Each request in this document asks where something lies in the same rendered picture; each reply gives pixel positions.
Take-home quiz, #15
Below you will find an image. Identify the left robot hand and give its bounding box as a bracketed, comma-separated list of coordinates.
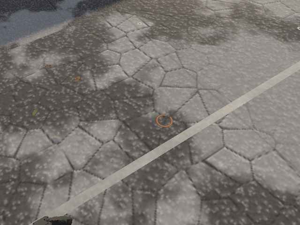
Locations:
[33, 216, 73, 225]

